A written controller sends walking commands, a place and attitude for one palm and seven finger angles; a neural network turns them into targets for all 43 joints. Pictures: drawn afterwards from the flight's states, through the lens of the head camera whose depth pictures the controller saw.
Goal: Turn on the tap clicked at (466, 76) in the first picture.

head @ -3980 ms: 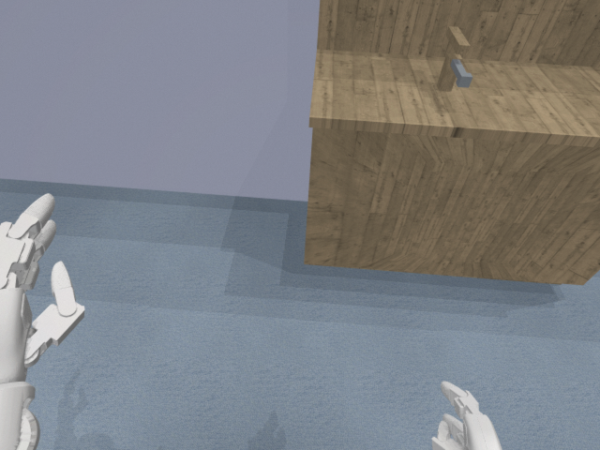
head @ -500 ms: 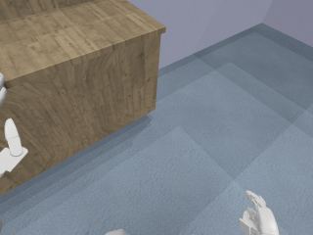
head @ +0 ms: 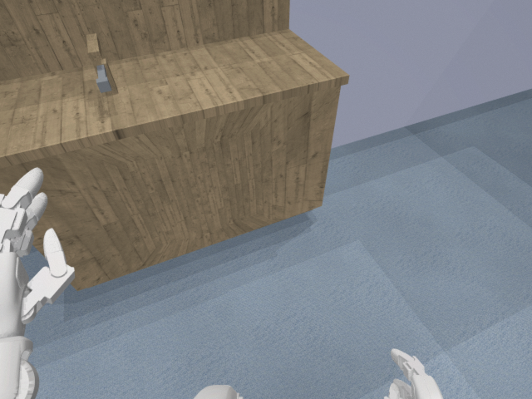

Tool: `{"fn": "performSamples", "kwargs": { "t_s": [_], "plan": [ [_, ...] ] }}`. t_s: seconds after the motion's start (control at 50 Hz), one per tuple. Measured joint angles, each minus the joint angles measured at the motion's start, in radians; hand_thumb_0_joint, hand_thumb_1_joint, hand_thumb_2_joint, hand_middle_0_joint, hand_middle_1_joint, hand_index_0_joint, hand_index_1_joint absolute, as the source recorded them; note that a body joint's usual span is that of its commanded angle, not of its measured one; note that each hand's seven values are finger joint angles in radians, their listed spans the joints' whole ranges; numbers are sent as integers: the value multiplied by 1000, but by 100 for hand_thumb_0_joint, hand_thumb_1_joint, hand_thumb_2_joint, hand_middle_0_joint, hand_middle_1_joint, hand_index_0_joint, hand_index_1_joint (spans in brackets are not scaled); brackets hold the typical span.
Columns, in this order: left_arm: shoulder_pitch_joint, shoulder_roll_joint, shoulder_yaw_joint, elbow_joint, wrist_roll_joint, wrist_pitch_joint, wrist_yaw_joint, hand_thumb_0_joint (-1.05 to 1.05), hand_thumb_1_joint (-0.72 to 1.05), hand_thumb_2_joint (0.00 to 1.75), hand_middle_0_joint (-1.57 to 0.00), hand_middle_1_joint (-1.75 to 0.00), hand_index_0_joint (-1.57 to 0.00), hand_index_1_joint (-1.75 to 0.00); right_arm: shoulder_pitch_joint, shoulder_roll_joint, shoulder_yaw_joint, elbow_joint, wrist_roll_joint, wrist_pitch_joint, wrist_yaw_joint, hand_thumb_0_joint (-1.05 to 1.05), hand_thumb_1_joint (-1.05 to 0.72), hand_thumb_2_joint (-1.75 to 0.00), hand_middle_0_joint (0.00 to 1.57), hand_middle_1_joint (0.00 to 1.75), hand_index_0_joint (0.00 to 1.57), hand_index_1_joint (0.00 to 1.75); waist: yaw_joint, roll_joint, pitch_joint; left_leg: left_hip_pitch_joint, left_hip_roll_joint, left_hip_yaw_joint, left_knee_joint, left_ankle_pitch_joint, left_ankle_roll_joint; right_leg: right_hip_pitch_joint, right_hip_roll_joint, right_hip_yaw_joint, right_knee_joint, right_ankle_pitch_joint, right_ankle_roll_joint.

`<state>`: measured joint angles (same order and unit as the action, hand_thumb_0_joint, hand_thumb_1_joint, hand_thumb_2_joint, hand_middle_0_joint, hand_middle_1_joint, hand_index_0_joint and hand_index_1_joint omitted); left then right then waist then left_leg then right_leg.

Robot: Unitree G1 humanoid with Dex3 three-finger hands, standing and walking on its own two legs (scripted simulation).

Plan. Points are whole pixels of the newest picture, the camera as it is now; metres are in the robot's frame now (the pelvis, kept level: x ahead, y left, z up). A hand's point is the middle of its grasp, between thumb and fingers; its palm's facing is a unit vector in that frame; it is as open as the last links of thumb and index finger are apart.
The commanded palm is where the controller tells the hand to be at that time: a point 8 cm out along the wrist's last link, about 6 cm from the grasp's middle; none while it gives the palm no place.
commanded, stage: take the last steps up to it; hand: left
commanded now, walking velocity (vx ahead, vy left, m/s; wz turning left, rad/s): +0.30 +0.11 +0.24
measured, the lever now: (103, 84) +0.81 +0.49 +0.07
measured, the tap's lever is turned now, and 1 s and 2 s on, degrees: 0 0 0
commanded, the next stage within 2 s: none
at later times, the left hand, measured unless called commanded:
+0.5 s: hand (0, 332) +0.14 +0.26 +0.17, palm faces +0.51 -0.75 -0.42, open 7.4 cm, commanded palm +0.09 +0.30 +0.18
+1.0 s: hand (5, 259) +0.22 +0.30 +0.18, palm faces +0.47 -0.79 -0.40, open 7.4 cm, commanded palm +0.15 +0.34 +0.18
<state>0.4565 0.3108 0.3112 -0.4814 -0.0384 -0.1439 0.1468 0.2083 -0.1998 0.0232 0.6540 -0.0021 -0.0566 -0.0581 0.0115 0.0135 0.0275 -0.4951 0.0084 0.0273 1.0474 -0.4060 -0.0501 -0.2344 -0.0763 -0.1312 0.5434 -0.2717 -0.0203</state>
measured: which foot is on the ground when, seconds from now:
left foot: up 0.00-0.16, down 0.18-0.48, up 0.50-0.76, down 0.78-1.00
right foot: down 0.00-0.18, up 0.20-0.44, down 0.46-0.80, up 0.82-1.00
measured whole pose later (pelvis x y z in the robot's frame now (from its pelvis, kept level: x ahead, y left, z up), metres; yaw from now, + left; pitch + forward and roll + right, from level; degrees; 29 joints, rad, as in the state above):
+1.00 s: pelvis +0.02 +0.05 +0.00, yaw +5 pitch +0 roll -1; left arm 0.47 0.37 0.37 -0.52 -0.02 -0.23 0.16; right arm 0.21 -0.15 0.01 0.61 0.01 -0.11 -0.05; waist -0.02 0.00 0.02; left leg -0.26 0.09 0.14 0.51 -0.24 0.01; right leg -0.45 -0.06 -0.12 0.91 -0.42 0.02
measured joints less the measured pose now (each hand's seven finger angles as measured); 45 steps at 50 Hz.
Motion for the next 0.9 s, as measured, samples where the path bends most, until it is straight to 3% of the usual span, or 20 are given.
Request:
{"fn": "performSamples", "kwargs": {
  "t_s": [0.12, 0.18, 0.24, 0.3, 0.36, 0.46, 0.52, 0.56, 0.6, 0.64, 0.74, 0.78, 0.8, 0.86, 0.9],
  "plan": [
    [17, 45, 21, -47, 13, -36, 14, 2, 88, 90, -21, -30, -21, -30, 22, -45, -41, -32, -10, -4, -21, 1, -90, -90, 21, 30, 20, 30, -22, -41, -15, 172, 25, 56, -310, -20, 27, -47, -32, -34, -7, 34, 7],
    [22, 59, 42, -85, 7, -52, 28, 2, 88, 90, -21, -30, -21, -30, 29, -63, -59, -52, -6, -8, -25, 1, -90, -90, 20, 30, 20, 30, -23, -50, -20, 270, 22, 74, -510, 66, 54, -95, -46, -41, 62, 15, 22],
    [1, 62, 59, -48, 14, -70, 33, 2, 88, 90, -21, -30, -21, -30, 24, -36, -63, -44, -1, -19, -26, 1, -90, -90, 20, 30, 20, 30, -16, -65, -15, 260, 18, 79, -474, 106, 67, -166, -20, 26, 286, -167, 41],
    [-15, 50, 52, 1, 29, -74, 22, 2, 88, 90, -21, -30, -21, -30, 42, -2, -50, -24, 8, -39, -11, 1, -90, -90, 20, 30, 20, 30, -24, -35, -39, 262, 33, 49, -492, 113, 73, -216, 12, 37, 440, -181, 49],
    [-2, 32, 36, 14, 30, -75, 14, 2, 89, 90, -21, -30, -21, -30, 57, 26, -25, -12, 9, -48, -1, 1, -90, -90, 20, 30, 20, 30, -20, -7, -54, 269, 45, 35, -520, 132, 70, -192, 17, 20, 365, -158, 56],
    [7, 42, 27, 35, 35, -64, 8, 2, 89, 90, -21, -30, -21, -30, 63, 58, 10, -6, 0, -43, -1, 1, -90, -90, 21, 30, 20, 30, -6, 20, -60, 236, 48, 29, -468, 105, 57, -41, 33, -12, 61, -147, 50],
    [-37, 39, 14, 61, 38, -55, 2, 2, 88, 90, -21, -30, -21, -30, 37, 49, 9, 17, -2, -26, 1, 1, -90, -90, 21, 30, 20, 30, 3, 37, -40, 143, 44, 15, -254, -33, 58, -52, 34, -20, 53, -1, -4],
    [-56, 25, 8, 74, 34, -57, -2, 2, 88, 90, -21, -30, -21, -30, 20, 33, 5, 44, -4, -14, 7, 1, -90, -90, 21, 30, 21, 30, 11, 26, -27, 69, 27, 9, -65, -36, 46, -47, 23, -15, 56, -9, -15],
    [-45, 11, 9, 73, 30, -63, -5, 2, 88, 90, -21, -30, -21, -30, 11, 15, 1, 51, -4, -5, 7, 1, -90, -90, 21, 30, 21, 30, 7, 15, -22, 20, 33, 21, 16, 7, 36, -29, 15, -10, 19, -5, -11],
    [-21, 11, 12, 60, 29, -67, -5, 2, 88, 90, -21, -30, -21, -30, 11, 1, -7, 44, -2, -1, 3, 1, -90, -90, 21, 30, 21, 30, -5, -1, -20, 8, 46, 41, -28, 42, 32, -10, 4, -9, -23, 14, 0],
    [24, 37, 22, -19, 27, -71, 9, 2, 88, 90, -21, -30, -21, -30, 30, -36, -39, -7, -4, -11, -13, 1, -90, -90, 21, 30, 20, 30, -13, -42, -7, 105, 65, 92, -357, 88, 43, 14, -20, -4, -39, 4, 20],
    [29, 40, 27, -51, 24, -74, 18, 2, 88, 90, -21, -30, -21, -30, 38, -56, -53, -30, -2, -17, -22, 1, -90, -90, 21, 30, 20, 30, -10, -35, -5, 179, 67, 107, -487, 106, 49, 12, -17, -1, 4, -30, 35],
    [22, 46, 34, -61, 22, -78, 22, 2, 88, 90, -21, -30, -21, -30, 35, -60, -60, -38, -1, -20, -28, 1, -90, -90, 21, 30, 20, 30, -10, -37, 0, 193, 65, 111, -513, 180, 56, 0, -21, 5, 49, -57, 39],
    [-31, 61, 57, -22, 25, -89, 27, 2, 88, 90, -21, -30, -21, -30, 6, -32, -68, -35, 4, -25, -32, 1, -90, -90, 20, 30, 20, 30, -12, -55, 13, 190, 60, 127, -452, 164, 68, -95, -5, 62, 331, -214, 31],
    [-51, 65, 66, 6, 26, -84, 22, 2, 88, 90, -21, -30, -21, -30, -5, -4, -58, -31, 7, -35, -23, 1, -90, -90, 20, 30, 20, 30, -27, -46, 5, 197, 64, 119, -467, 148, 71, -165, 13, 63, 473, -226, 32]
  ]
}}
